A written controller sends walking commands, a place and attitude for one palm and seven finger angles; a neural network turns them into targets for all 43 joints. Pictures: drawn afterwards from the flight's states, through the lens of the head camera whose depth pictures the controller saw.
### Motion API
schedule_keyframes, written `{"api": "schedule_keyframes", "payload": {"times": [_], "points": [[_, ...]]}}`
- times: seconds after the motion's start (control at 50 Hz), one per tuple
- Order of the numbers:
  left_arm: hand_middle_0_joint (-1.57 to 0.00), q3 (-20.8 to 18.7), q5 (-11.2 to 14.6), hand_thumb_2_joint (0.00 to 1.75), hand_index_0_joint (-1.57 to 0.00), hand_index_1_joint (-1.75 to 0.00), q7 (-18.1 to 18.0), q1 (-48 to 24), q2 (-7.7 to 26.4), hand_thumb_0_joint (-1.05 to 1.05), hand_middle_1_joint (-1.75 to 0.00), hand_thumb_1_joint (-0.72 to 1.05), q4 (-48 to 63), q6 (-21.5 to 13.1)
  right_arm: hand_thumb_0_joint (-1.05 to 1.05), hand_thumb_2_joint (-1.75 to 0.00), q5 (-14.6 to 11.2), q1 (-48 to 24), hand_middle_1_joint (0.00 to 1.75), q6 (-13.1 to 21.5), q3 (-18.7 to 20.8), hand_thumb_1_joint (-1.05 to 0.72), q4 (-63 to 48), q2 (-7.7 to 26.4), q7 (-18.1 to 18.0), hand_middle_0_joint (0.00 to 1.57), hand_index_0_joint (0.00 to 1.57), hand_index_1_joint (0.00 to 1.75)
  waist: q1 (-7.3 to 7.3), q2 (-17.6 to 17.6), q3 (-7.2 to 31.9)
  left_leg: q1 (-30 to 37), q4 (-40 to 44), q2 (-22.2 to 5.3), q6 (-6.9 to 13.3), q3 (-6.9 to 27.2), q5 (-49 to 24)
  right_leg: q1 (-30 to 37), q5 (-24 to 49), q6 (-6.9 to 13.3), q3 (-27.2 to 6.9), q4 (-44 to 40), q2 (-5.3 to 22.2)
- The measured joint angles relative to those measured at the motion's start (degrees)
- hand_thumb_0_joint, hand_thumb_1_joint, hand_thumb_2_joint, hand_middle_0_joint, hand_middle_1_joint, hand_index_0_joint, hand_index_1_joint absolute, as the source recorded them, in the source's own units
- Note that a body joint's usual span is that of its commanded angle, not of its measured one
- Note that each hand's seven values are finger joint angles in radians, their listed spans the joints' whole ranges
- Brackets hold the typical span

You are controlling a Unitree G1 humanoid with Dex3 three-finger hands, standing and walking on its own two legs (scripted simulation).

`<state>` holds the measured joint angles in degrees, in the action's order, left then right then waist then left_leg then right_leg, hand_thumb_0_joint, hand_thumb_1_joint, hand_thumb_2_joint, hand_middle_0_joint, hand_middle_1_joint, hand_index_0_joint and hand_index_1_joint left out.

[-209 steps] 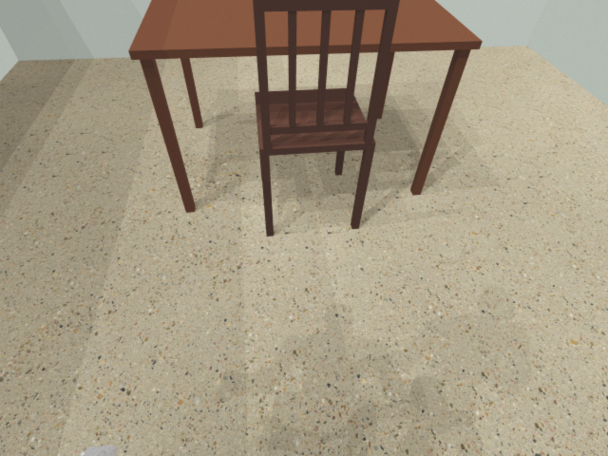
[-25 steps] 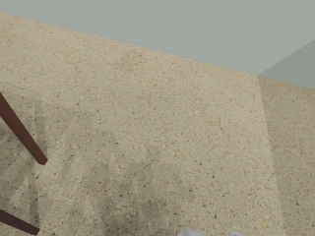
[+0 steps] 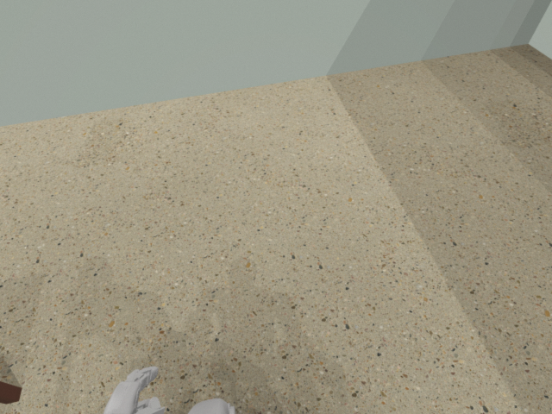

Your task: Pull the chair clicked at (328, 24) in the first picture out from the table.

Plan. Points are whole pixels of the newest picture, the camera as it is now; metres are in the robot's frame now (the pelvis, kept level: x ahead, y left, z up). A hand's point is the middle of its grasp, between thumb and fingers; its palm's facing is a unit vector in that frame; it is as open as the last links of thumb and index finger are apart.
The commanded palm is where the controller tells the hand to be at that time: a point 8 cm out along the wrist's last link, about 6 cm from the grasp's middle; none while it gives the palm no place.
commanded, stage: walk to a spot facing it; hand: left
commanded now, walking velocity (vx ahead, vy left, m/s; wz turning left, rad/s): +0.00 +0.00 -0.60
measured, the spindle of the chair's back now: out of the picture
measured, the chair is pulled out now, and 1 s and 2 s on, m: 0.00 0.00 0.00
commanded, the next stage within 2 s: turn to face it in 0.98 s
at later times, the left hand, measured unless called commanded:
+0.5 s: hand out of the picture +0.08 +0.24 -0.17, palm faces -0.20 -0.96 -0.19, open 7.4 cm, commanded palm none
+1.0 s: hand out of the picture +0.15 +0.10 -0.15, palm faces -0.50 -0.84 -0.21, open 7.4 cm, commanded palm none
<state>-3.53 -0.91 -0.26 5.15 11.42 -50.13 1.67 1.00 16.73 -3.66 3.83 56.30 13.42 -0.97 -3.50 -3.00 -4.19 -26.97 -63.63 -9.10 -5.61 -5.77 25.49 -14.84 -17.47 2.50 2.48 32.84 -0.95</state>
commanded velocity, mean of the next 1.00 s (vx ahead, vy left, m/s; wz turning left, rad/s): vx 0.16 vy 0.00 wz -0.45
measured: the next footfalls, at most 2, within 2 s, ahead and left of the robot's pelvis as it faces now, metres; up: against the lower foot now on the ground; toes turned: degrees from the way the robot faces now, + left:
left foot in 0.30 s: +0.06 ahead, +0.13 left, +0.00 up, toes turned -7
right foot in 0.76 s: -0.05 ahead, -0.11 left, +0.00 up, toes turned -34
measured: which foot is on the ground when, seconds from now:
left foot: up 0.00-0.28, down 0.30-0.76, up 0.78-1.00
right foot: down 0.00-0.32, up 0.34-0.74, down 0.76-1.00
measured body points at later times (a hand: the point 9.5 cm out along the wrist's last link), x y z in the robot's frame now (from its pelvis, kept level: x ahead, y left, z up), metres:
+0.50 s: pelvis -0.02 +0.05 +0.01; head +0.01 +0.07 +0.46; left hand +0.09 +0.29 -0.15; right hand +0.02 -0.22 -0.11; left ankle +0.02 +0.14 -0.73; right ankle -0.07 -0.08 -0.65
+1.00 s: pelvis +0.03 -0.04 +0.01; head +0.03 -0.06 +0.46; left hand +0.18 +0.14 -0.13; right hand -0.09 -0.28 -0.14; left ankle +0.15 +0.05 -0.66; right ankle -0.08 -0.09 -0.73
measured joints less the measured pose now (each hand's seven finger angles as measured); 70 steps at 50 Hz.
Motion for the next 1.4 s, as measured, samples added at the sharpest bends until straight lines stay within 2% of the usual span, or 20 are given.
{"api": "schedule_keyframes", "payload": {"times": [0.06,0.16,0.26,0.3,0.34,0.38,0.44,0.5,0.64,0.76,0.78,0.82,0.88,1.0,1.12,1.18,1.2,1.24,1.3,1.4], "points": [[-0.2,0.18,-0.07,0.9,-0.2,-0.3,0.16,0.97,-0.12,0.01,-0.3,0.91,-0.42,0.27,0.0,-0.9,0.03,-2.22,0.3,0.4,-0.25,-0.91,-1.66,-0.51,0.02,0.2,0.19,0.3,0.45,0.55,0.39,-1.0,1.39,0.95,-0.74,2.02,-2.61,0.74,1.86,0.39,-1.92,-2.5,-0.64],[-0.2,0.15,-0.36,0.9,-0.2,-0.3,0.61,2.79,-0.22,0.01,-0.3,0.91,-0.68,0.62,0.0,-0.9,-0.13,-6.16,0.3,0.75,-0.59,-0.91,-3.95,-0.96,0.12,0.2,0.19,0.3,2.46,1.61,0.4,0.69,8.4,3.04,-0.72,3.19,-2.57,0.09,3.56,0.14,-5.3,-3.67,-1.73],[-0.2,-0.44,-0.48,0.9,-0.2,-0.3,0.71,4.96,0.55,0.01,-0.3,0.9,-1.18,1.33,0.0,-0.9,-0.69,-9.09,0.3,1.4,-1.0,-0.91,-5.85,-1.18,-0.11,0.2,0.2,0.3,4.61,3.15,0.46,5.76,19.85,6.02,0.52,3.27,-1.79,-1.73,4.14,-0.99,-8.29,-2.66,-3.0],[-0.2,-0.82,-0.27,0.9,-0.2,-0.3,0.63,5.95,1.2,0.01,-0.3,0.9,-1.49,1.84,0.0,-0.9,-0.89,-9.46,0.3,2.12,-1.31,-0.91,-6.7,-1.27,-0.34,0.2,0.2,0.3,5.04,3.91,0.8,9.69,28.65,6.87,1.29,2.79,-5.67,-3.01,3.78,-1.81,-9.4,-1.09,-3.71],[-0.2,-1.46,0.01,0.9,-0.2,-0.3,0.71,6.48,2.39,0.01,-0.3,0.91,-1.88,2.55,0.0,-0.9,-0.68,-9.54,0.3,2.8,-1.78,-0.91,-7.31,-1.94,-0.47,0.2,0.2,0.3,5.41,6.03,0.5,10.64,30.76,7.47,5.01,1.09,-10.15,-5.26,-0.97,-2.7,-10.29,4.15,-3.55],[-0.2,-2.02,-0.44,0.9,-0.2,-0.3,1.03,7.03,3.05,0.01,-0.3,0.91,-2.53,3.15,0.0,-0.9,-0.29,-9.16,0.3,2.92,-2.34,-0.91,-7.81,-2.26,-0.39,0.2,0.2,0.3,5.67,6.6,0.23,11.32,30.69,6.74,6.7,-0.45,-9.41,-8.96,-7.3,-4.09,-8.43,15.51,-3.37],[-0.2,-2.82,-0.73,0.9,-0.2,-0.3,2.0,7.9,3.7,0.01,-0.3,0.91,-3.14,3.49,0.0,-0.9,0.01,-8.21,0.3,2.84,-2.66,-0.91,-7.8,-2.66,-0.54,0.2,0.2,0.3,5.85,6.7,0.01,13.3,33.36,5.72,7.04,-2.35,-9.99,-12.74,-6.51,-5.53,-5.56,28.96,-1.49],[-0.2,-3.11,-0.65,0.9,-0.2,-0.3,2.43,8.72,3.73,0.01,-0.3,0.91,-3.44,3.82,0.0,-0.9,0.03,-7.25,0.3,2.86,-2.52,-0.91,-7.28,-2.79,-0.5,0.2,0.2,0.3,5.8,5.97,0.0,14.51,35.26,4.49,6.98,-4.12,-10.93,-13.09,-5.33,-6.53,-3.71,32.18,0.79],[-0.2,-2.6,-0.85,0.9,-0.19,-0.3,3.52,8.61,2.41,0.01,-0.3,0.91,-4.23,4.05,0.0,-0.9,0.42,-3.7,0.3,3.57,-1.61,-0.91,-4.83,-2.12,0.31,0.2,0.2,0.3,4.24,3.32,0.78,15.66,36.27,1.11,5.73,-8.9,-10.66,-7.88,-6.99,-6.07,0.2,18.67,4.59],[-0.2,-1.67,-0.89,0.9,-0.2,-0.3,3.72,6.29,1.46,0.01,-0.3,0.91,-2.97,1.58,0.0,-0.9,0.58,0.83,0.3,3.45,-0.35,-0.91,-1.71,0.37,0.96,0.2,0.2,0.3,2.06,0.76,1.56,14.23,29.9,-2.93,2.88,-11.91,-6.57,0.4,-5.59,-3.47,3.79,0.7,3.4],[-0.2,-1.51,-0.96,0.9,-0.2,-0.3,3.39,5.79,1.4,0.01,-0.3,0.91,-2.83,0.48,0.0,-0.9,0.36,1.67,0.3,3.11,-0.17,-0.91,-1.07,0.85,1.04,0.2,0.2,0.3,2.05,0.45,1.66,12.54,25.32,-3.42,2.58,-10.82,-2.25,0.78,-1.49,-2.62,3.85,-0.68,2.99],[-0.2,-0.84,-0.48,0.9,-0.2,-0.3,2.47,5.38,0.59,0.01,-0.3,0.91,-2.86,-1.24,0.0,-0.9,0.35,2.29,0.3,1.55,-0.03,-0.91,0.77,1.85,1.12,0.2,0.2,0.3,2.16,-0.59,1.64,7.69,13.24,-2.09,2.49,-4.56,3.42,1.08,-1.55,-1.39,4.0,1.14,2.1],[-0.2,-0.18,-0.32,0.9,-0.2,-0.3,1.4,7.51,-0.46,0.01,-0.3,0.91,-3.6,-2.69,0.01,-0.9,0.63,1.81,0.3,0.95,0.11,-0.91,2.34,2.24,1.51,0.2,0.19,0.3,2.63,-0.31,2.66,1.71,2.6,0.23,2.28,-0.43,-0.97,4.49,-2.23,-0.81,2.52,-2.47,1.32],[-0.2,1.36,-0.46,0.9,-0.2,-0.3,0.83,11.52,-2.03,0.01,-0.3,0.91,-7.67,-3.98,0.01,-0.9,0.54,-1.76,0.29,2.88,-0.31,-0.91,0.65,0.57,2.09,0.19,0.19,0.3,1.95,1.01,2.52,-5.03,6.12,0.96,1.16,0.13,-10.57,11.63,0.09,-0.8,0.41,-11.57,0.42],[-0.2,1.94,-0.63,0.9,-0.2,-0.3,0.11,14.06,-3.35,0.01,-0.3,0.91,-11.46,-4.22,0.0,-0.9,0.04,-5.61,0.29,3.77,-1.23,-0.91,0.25,-2.17,2.65,0.19,0.19,0.3,3.29,2.05,1.17,-4.42,17.5,2.19,2.67,-0.76,-14.16,16.87,-2.3,-1.83,-0.34,-13.97,-0.49],[-0.2,1.77,-0.62,0.9,-0.2,-0.3,-0.38,15.0,-3.26,0.01,-0.3,0.91,-13.04,-3.92,0.0,-0.9,-0.04,-6.31,0.3,4.87,-1.84,-0.91,0.1,-3.34,2.43,0.2,0.19,0.3,3.53,3.11,0.38,0.12,25.82,4.48,4.41,-1.27,-16.79,18.02,-6.74,-3.06,0.25,-9.79,0.09],[-0.2,1.66,-0.42,0.9,-0.2,-0.3,-0.53,15.45,-3.26,0.01,-0.3,0.91,-13.35,-3.64,0.0,-0.9,0.16,-6.05,0.3,5.51,-2.07,-0.91,-0.13,-3.4,2.26,0.2,0.19,0.3,3.53,3.1,0.4,1.92,27.95,4.99,6.2,-1.12,-19.23,16.72,-9.13,-3.38,0.86,-4.93,0.31],[-0.2,1.4,0.19,0.9,-0.2,-0.3,-0.78,14.5,-2.51,0.01,-0.3,0.91,-13.61,-2.55,0.0,-0.9,0.22,-6.21,0.3,5.95,-2.37,-0.91,0.04,-4.31,1.53,0.2,0.19,0.3,3.78,4.66,-0.34,1.62,24.49,6.37,9.71,-1.65,-14.92,10.22,-13.11,-3.46,0.22,12.06,1.42],[-0.2,0.91,0.03,0.9,-0.2,-0.3,-0.87,12.03,-1.77,0.01,-0.3,0.91,-12.92,-1.43,0.0,-0.9,-0.15,-5.87,0.3,5.34,-2.39,-0.92,0.52,-5.13,0.52,0.2,0.2,0.3,3.94,5.3,-0.7,3.51,25.87,7.98,10.72,-1.81,-12.84,-0.11,-12.53,-3.87,-0.87,30.83,1.71],[-0.2,-0.24,-0.44,0.9,-0.2,-0.3,-0.5,7.22,-1.38,0.01,-0.3,0.91,-8.83,-0.48,-0.01,-0.9,-0.14,-4.6,0.3,4.07,-1.81,-0.93,0.95,-4.3,0.34,0.2,0.2,0.3,3.77,4.77,0.01,6.52,33.9,10.85,11.52,-0.21,-16.86,-10.49,-6.19,-5.2,-1.32,30.93,4.26]]}}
